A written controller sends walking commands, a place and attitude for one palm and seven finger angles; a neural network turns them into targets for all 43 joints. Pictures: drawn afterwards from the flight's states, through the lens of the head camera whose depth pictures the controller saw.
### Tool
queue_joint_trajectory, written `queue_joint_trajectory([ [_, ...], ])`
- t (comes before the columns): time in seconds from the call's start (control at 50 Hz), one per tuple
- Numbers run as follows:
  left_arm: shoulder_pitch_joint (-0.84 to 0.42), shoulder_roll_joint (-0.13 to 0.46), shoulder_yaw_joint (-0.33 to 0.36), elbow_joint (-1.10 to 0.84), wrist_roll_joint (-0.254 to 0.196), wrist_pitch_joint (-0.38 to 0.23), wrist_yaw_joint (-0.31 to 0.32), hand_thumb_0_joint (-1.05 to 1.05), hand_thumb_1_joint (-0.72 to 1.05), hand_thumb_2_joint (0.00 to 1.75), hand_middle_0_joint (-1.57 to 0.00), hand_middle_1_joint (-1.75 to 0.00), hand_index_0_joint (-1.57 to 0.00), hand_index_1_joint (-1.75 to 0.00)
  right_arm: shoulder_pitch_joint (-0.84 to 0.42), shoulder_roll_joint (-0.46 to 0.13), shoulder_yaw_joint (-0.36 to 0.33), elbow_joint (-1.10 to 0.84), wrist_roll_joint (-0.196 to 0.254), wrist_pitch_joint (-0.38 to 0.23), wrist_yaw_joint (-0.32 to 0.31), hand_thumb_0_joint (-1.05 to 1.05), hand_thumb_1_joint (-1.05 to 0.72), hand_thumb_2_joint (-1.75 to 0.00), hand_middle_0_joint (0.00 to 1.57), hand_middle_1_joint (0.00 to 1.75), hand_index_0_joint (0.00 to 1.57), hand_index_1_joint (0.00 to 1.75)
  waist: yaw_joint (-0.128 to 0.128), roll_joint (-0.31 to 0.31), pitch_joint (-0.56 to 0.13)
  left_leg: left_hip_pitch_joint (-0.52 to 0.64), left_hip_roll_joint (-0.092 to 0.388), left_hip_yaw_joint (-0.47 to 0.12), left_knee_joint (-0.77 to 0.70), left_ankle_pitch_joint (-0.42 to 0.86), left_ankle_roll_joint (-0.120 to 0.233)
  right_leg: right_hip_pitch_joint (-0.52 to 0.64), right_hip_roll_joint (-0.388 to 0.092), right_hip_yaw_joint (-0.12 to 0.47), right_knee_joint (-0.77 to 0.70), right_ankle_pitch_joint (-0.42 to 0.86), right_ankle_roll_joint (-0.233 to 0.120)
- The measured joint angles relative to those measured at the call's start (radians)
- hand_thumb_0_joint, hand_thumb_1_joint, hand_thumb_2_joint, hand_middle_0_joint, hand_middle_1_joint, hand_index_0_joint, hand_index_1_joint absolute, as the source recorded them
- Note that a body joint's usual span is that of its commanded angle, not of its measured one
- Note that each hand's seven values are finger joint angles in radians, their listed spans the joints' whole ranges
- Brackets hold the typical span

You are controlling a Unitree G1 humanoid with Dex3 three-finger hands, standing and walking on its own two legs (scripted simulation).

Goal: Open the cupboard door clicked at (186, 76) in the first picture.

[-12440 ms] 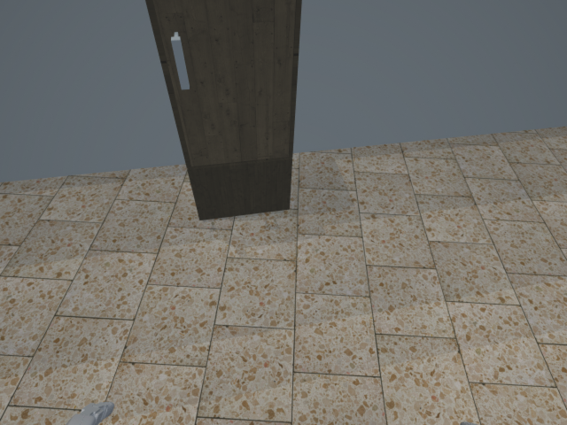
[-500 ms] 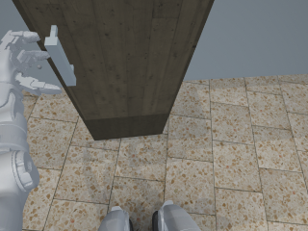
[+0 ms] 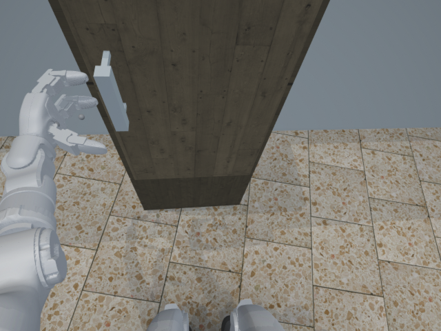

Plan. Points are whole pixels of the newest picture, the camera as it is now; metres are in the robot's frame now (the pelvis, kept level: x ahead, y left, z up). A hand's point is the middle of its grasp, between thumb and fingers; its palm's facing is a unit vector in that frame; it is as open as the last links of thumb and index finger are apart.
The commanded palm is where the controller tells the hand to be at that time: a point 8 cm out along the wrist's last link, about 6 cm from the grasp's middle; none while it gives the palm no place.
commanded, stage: move the hooked fingers beside the handle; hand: left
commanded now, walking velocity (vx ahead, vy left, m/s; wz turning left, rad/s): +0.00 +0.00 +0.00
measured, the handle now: (114, 93) +0.53 +0.18 +0.06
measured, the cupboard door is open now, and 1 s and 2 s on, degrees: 0 0 0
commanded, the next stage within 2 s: slide the fingers in behind the handle in 0.74 s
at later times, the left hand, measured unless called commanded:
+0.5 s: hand (84, 112) +0.49 +0.22 +0.06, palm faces +0.07 -1.00 -0.03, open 13.9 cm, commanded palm +0.46 +0.27 +0.07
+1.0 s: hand (77, 114) +0.48 +0.23 +0.07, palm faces +0.04 -1.00 -0.02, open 14.0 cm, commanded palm +0.46 +0.27 +0.06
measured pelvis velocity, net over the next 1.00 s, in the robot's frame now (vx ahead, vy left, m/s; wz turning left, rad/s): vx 0.00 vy -0.01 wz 0.00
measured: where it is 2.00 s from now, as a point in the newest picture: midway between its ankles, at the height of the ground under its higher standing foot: outside the picture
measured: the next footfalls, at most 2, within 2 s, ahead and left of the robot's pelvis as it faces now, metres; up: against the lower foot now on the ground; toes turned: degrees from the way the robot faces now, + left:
none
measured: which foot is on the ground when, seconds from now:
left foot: down 0.00-1.00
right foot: down 0.00-1.00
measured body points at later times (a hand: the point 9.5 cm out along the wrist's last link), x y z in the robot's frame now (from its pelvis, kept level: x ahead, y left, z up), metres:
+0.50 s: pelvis -0.01 -0.01 -0.01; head +0.12 +0.02 +0.42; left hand +0.48 +0.28 +0.07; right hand -0.02 -0.27 -0.11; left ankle -0.01 +0.07 -0.68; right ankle +0.01 -0.11 -0.68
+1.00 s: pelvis +0.00 -0.01 +0.00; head +0.12 +0.02 +0.43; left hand +0.47 +0.29 +0.07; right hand +0.02 -0.28 -0.11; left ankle -0.01 +0.07 -0.68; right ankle +0.01 -0.11 -0.68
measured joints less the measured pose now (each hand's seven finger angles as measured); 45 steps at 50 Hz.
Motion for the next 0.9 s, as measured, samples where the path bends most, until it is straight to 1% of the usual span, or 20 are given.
queue_joint_trajectory([
  [0.04, 0.014, -0.006, 0.014, -0.01, 0.009, -0.008, 0.018, -0.01, -0.5, 0.3, -0.3, -1.2, -0.3, -1.2, -0.002, 0.002, 0.001, -0.011, -0.002, -0.004, 0.0, 0.01, -0.91, -0.9, 0.2, 0.3, 0.2, 0.3, -0.003, -0.002, 0.003, -0.003, 0.001, 0.005, 0.003, 0.001, 0.001, -0.006, 0.0, 0.005, 0.006, 0.001, 0.001],
  [0.12, 0.024, -0.01, 0.04, -0.046, 0.023, -0.057, 0.052, -0.01, -0.5, 0.3, -0.3, -1.2, -0.3, -1.2, -0.005, 0.011, 0.003, -0.011, -0.007, -0.015, 0.003, 0.01, -0.91, -0.9, 0.2, 0.3, 0.2, 0.3, -0.006, -0.008, 0.013, -0.014, 0.003, 0.007, 0.018, -0.002, 0.0, -0.018, 0.002, 0.006, 0.021, 0.0, 0.0],
  [0.18, 0.007, -0.003, 0.027, -0.049, 0.022, -0.078, 0.06, -0.01, -0.5, 0.3, -0.3, -1.2, -0.3, -1.2, -0.001, 0.014, 0.003, 0.004, -0.006, -0.015, 0.005, 0.01, -0.91, -0.9, 0.2, 0.3, 0.2, 0.3, -0.005, -0.004, 0.017, -0.019, 0.003, 0.001, 0.026, -0.002, -0.003, -0.019, 0.001, -0.001, 0.025, -0.001, -0.001],
  [0.22, -0.015, 0.001, 0.008, -0.031, 0.02, -0.07, 0.052, -0.01, -0.5, 0.3, -0.3, -1.2, -0.3, -1.2, 0.004, 0.015, 0.005, 0.016, -0.005, -0.011, 0.006, 0.01, -0.91, -0.9, 0.2, 0.3, 0.2, 0.3, -0.003, 0.001, 0.017, -0.019, 0.002, -0.004, 0.027, 0.0, -0.003, -0.016, 0.0, -0.005, 0.024, 0.0, -0.002],
  [0.28, -0.047, 0.007, -0.02, 0.019, 0.014, -0.037, 0.04, -0.01, -0.5, 0.3, -0.3, -1.2, -0.3, -1.2, 0.013, 0.012, 0.01, 0.025, -0.001, -0.006, 0.004, 0.01, -0.91, -0.9, 0.2, 0.3, 0.2, 0.3, -0.004, 0.008, 0.014, -0.02, -0.002, -0.007, 0.023, 0.004, -0.002, -0.016, -0.003, -0.008, 0.021, 0.003, -0.002],
  [0.32, -0.066, 0.014, -0.02, 0.057, 0.015, -0.016, 0.036, -0.01, -0.5, 0.3, -0.3, -1.2, -0.3, -1.2, 0.018, 0.008, 0.017, 0.023, 0.0, -0.007, 0.001, 0.01, -0.91, -0.9, 0.2, 0.3, 0.2, 0.3, -0.011, 0.009, 0.016, -0.025, -0.003, -0.006, 0.022, 0.007, -0.001, -0.022, -0.005, -0.007, 0.023, 0.004, -0.002],
  [0.36, -0.075, 0.023, -0.002, 0.075, 0.023, -0.006, 0.041, -0.01, -0.5, 0.3, -0.3, -1.2, -0.3, -1.2, 0.021, 0.006, 0.021, 0.016, -0.001, -0.012, -0.002, 0.01, -0.91, -0.9, 0.2, 0.3, 0.2, 0.3, -0.021, 0.006, 0.018, -0.035, -0.002, -0.002, 0.024, 0.009, 0.0, -0.036, -0.004, -0.004, 0.029, 0.006, -0.003],
  [0.4, -0.073, 0.029, 0.019, 0.066, 0.035, -0.017, 0.052, -0.01, -0.5, 0.3, -0.3, -1.2, -0.3, -1.2, 0.027, 0.005, 0.02, 0.007, -0.006, -0.02, -0.003, 0.01, -0.91, -0.9, 0.2, 0.3, 0.2, 0.3, -0.031, 0.002, 0.02, -0.05, 0.0, 0.001, 0.031, 0.009, -0.001, -0.053, -0.002, -0.001, 0.037, 0.006, -0.004],
  [0.46, -0.051, 0.034, 0.048, 0.029, 0.051, -0.053, 0.065, -0.01, -0.5, 0.3, -0.3, -1.2, -0.32, -1.21, 0.036, 0.001, 0.013, 0.006, -0.013, -0.028, 0.0, 0.01, -0.91, -0.9, 0.2, 0.3, 0.2, 0.3, -0.036, 0.001, 0.02, -0.067, 0.005, 0.004, 0.043, 0.005, -0.005, -0.071, 0.002, 0.001, 0.048, 0.004, -0.007],
  [0.52, -0.041, 0.043, 0.063, 0.008, 0.047, -0.074, 0.064, -0.01, -0.5, 0.3, -0.3, -1.2, -0.32, -1.21, 0.042, 0.0, 0.01, 0.016, -0.013, -0.025, 0.002, 0.01, -0.91, -0.9, 0.2, 0.3, 0.2, 0.3, -0.035, -0.003, 0.02, -0.064, 0.01, 0.005, 0.046, 0.0, -0.007, -0.07, 0.007, 0.002, 0.051, 0.001, -0.009],
  [0.56, -0.05, 0.053, 0.056, 0.016, 0.038, -0.066, 0.056, -0.01, -0.5, 0.3, -0.3, -1.2, -0.32, -1.21, 0.045, -0.001, 0.01, 0.022, -0.009, -0.019, 0.001, 0.01, -0.91, -0.9, 0.2, 0.3, 0.2, 0.3, -0.034, -0.003, 0.021, -0.057, 0.012, 0.001, 0.043, -0.001, -0.009, -0.061, 0.009, -0.001, 0.044, 0.001, -0.01],
  [0.64, -0.061, 0.066, 0.034, 0.037, 0.028, -0.026, 0.028, -0.01, -0.5, 0.3, -0.3, -1.2, -0.31, -1.2, 0.05, -0.004, 0.011, 0.022, -0.002, -0.008, -0.003, 0.01, -0.91, -0.9, 0.2, 0.3, 0.2, 0.3, -0.032, 0.002, 0.019, -0.041, 0.011, -0.004, 0.027, 0.002, -0.01, -0.042, 0.01, -0.005, 0.025, 0.004, -0.012],
  [0.7, -0.052, 0.065, 0.028, 0.038, 0.02, -0.01, 0.017, -0.01, -0.5, 0.3, -0.3, -1.2, -0.31, -1.2, 0.05, -0.006, 0.011, 0.014, -0.002, -0.007, -0.005, 0.01, -0.91, -0.9, 0.2, 0.3, 0.2, 0.3, -0.029, 0.003, 0.017, -0.032, 0.011, -0.002, 0.016, 0.005, -0.01, -0.035, 0.01, -0.002, 0.015, 0.007, -0.012],
  [0.8, -0.014, 0.046, 0.048, 0.006, 0.012, -0.03, 0.015, -0.01, -0.5, 0.3, -0.3, -1.2, -0.3, -1.2, 0.043, -0.004, 0.006, 0.002, -0.003, -0.011, -0.002, 0.01, -0.91, -0.9, 0.2, 0.3, 0.2, 0.3, -0.021, -0.002, 0.014, -0.023, 0.013, 0.004, 0.009, 0.003, -0.01, -0.03, 0.013, 0.005, 0.012, 0.006, -0.012],
  [0.9, -0.004, 0.049, 0.057, 0.002, 0.018, -0.038, 0.016, -0.01, -0.5, 0.3, -0.3, -1.2, -0.3, -1.2, 0.026, 0.001, 0.007, -0.005, -0.001, -0.014, -0.003, 0.01, -0.91, -0.9, 0.2, 0.3, 0.2, 0.3, -0.018, -0.008, 0.017, -0.025, 0.013, 0.001, 0.016, -0.002, -0.011, -0.03, 0.013, 0.002, 0.017, 0.0, -0.012],
])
